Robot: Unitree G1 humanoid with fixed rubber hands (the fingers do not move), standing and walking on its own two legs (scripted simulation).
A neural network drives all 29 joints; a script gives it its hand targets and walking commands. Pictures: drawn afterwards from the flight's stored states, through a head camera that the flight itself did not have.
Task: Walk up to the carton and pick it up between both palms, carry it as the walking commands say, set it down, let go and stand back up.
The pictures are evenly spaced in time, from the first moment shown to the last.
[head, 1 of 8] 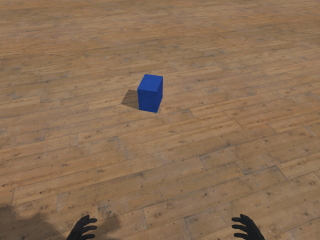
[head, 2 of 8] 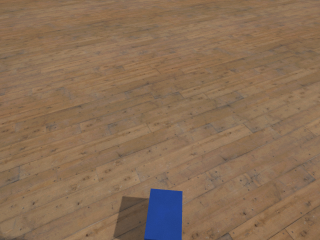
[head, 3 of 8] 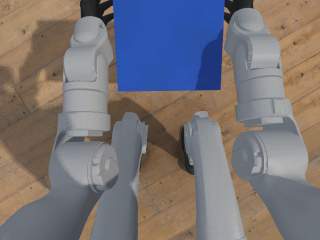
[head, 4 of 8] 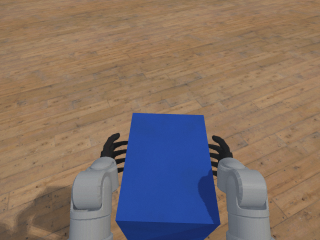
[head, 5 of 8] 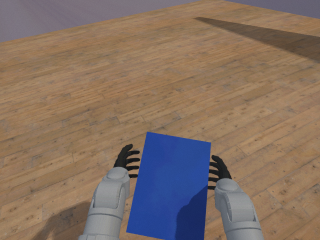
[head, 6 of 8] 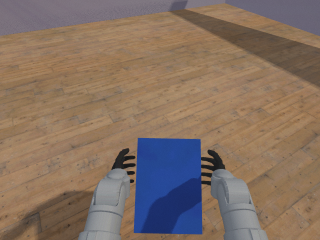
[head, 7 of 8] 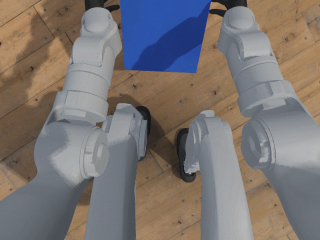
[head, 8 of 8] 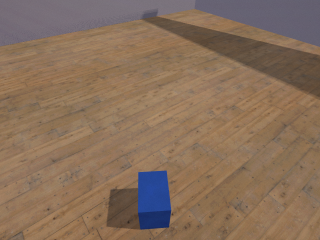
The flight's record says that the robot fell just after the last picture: no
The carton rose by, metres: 0.69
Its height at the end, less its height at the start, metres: +0.00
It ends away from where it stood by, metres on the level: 6.23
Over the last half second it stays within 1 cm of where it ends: yes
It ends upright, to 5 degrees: yes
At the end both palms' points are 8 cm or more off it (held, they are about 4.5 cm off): yes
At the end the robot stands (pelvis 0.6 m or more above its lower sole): yes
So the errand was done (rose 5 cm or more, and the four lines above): yes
